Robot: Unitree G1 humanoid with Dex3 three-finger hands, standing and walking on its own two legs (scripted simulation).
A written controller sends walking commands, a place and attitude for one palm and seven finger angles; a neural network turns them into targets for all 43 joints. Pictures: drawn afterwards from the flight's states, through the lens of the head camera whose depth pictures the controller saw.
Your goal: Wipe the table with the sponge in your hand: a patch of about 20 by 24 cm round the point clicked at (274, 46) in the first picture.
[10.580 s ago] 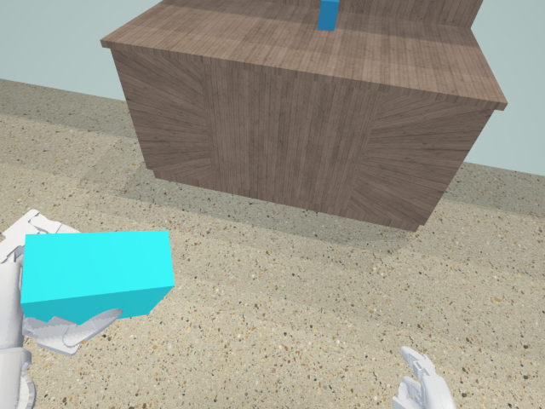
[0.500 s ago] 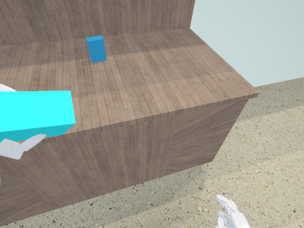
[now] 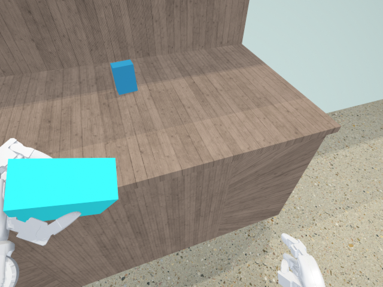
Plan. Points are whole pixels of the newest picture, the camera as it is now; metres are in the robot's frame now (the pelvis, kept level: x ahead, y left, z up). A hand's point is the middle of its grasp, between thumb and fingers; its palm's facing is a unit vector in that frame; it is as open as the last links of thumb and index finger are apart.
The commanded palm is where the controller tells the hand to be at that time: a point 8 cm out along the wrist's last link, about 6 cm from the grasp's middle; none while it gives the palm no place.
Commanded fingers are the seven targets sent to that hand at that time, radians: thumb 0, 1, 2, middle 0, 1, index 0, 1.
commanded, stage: shuffle to correct the standing spot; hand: left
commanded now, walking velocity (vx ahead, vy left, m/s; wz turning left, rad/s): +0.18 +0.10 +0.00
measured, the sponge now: (79, 190) +0.23 +0.20 +0.16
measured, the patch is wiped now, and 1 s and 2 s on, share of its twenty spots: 0.00 0.00 0.00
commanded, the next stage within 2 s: come to a stop and stand still in 0.76 s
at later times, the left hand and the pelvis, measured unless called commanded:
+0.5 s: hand (45, 152) +0.29 +0.28 +0.18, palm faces +0.42 -0.81 -0.42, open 10.6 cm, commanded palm +0.23 +0.30 +0.19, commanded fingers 0.00 0.10 1.30 -1.20 -1.60 -1.20 -1.60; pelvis +0.05 +0.03 -0.01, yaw -4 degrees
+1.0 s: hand (38, 131) +0.34 +0.32 +0.17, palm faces +0.38 -0.83 -0.41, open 10.6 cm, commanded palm +0.29 +0.35 +0.19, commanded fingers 0.00 0.10 1.30 -1.20 -1.60 -1.20 -1.60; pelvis +0.11 +0.09 -0.01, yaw -4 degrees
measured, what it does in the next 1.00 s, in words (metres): walks ahead: left foot, then right foot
